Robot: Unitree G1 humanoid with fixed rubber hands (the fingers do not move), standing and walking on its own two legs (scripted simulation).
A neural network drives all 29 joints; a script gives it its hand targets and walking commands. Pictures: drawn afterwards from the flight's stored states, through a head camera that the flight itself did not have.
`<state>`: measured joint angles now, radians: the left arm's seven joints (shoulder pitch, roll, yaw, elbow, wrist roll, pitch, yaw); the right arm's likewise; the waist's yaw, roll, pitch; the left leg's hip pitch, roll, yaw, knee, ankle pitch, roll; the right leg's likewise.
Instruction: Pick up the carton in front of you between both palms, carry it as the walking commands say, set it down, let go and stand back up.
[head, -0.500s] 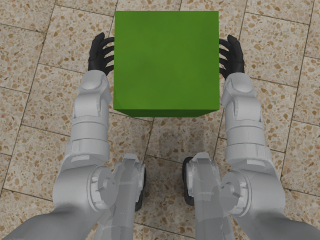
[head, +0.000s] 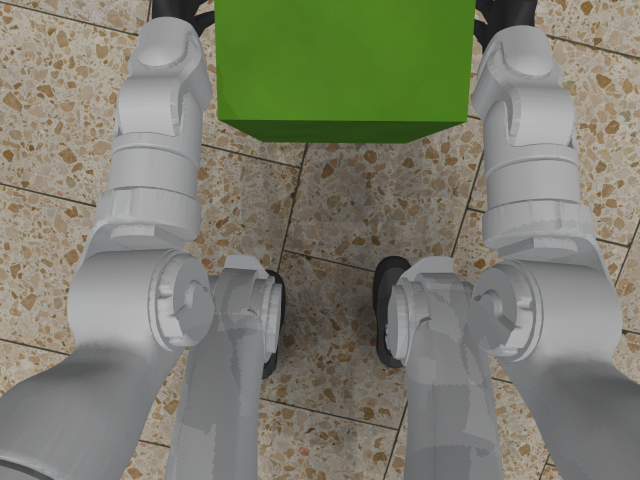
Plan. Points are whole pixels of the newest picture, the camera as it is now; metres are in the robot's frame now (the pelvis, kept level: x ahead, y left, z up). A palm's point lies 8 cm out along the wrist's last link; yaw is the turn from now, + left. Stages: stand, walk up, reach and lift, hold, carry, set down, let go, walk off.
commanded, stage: set down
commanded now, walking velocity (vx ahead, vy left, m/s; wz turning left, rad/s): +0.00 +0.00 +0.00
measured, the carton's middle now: (338, 42) +0.55 -0.01 -0.22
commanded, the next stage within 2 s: none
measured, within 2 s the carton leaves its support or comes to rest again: rests again in 0.50 s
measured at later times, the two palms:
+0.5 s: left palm (210, 29) +0.57 +0.13 -0.23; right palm (473, 36) +0.56 -0.17 -0.23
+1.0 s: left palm (207, 37) +0.56 +0.14 -0.24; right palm (476, 42) +0.55 -0.17 -0.24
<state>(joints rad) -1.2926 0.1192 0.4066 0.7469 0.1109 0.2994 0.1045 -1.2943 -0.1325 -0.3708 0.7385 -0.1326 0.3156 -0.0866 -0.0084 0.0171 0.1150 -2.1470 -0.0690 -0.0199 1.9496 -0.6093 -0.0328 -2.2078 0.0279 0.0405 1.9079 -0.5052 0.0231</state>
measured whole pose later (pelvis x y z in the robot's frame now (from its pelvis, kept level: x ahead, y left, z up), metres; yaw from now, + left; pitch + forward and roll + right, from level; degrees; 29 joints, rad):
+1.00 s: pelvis -0.01 +0.00 -0.08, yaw +0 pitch +33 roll +0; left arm -1.57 0.26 0.35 0.98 0.04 0.23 0.01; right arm -1.55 -0.31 -0.36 0.99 -0.05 0.22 0.04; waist -0.02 0.01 0.49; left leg -2.17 -0.10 -0.02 2.25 -0.66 -0.04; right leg -2.22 0.02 0.04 2.20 -0.56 0.03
